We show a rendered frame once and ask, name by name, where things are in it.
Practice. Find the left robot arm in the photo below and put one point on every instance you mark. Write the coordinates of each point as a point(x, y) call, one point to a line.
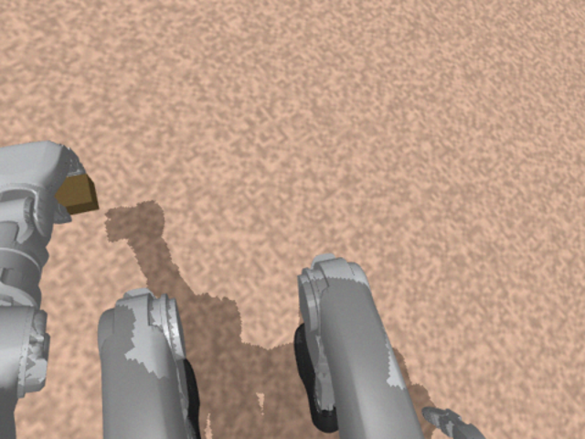
point(26, 224)

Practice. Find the small box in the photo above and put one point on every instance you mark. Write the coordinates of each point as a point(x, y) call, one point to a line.
point(78, 194)

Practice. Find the left robot hand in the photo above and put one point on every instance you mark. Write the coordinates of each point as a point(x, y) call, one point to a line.
point(43, 164)

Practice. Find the left robot foot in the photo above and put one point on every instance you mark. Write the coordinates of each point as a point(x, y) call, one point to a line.
point(193, 400)

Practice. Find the right robot foot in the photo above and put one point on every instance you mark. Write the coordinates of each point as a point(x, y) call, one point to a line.
point(325, 421)

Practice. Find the right robot hand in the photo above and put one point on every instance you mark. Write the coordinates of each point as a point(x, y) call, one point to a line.
point(451, 423)

